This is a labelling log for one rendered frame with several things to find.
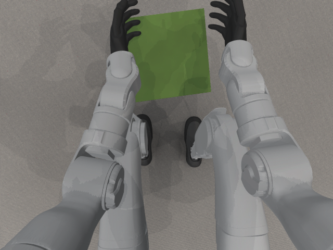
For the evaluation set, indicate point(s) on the right robot forearm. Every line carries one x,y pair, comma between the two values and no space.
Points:
251,104

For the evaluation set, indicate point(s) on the left robot forearm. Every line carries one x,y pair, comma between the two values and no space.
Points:
106,136

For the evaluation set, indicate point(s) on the robot left hand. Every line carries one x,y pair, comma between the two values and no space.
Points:
119,39

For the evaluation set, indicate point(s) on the right robot upper arm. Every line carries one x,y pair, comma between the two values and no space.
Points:
281,176

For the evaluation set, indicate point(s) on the robot left foot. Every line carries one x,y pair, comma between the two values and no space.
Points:
146,161

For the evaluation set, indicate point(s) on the left robot upper arm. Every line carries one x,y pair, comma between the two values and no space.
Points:
91,187

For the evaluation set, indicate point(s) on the carton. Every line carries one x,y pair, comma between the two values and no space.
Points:
171,54

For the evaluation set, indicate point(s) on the robot right hand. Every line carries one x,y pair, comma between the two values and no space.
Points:
235,22

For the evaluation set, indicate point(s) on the left robot thigh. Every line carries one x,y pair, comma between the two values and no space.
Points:
125,227

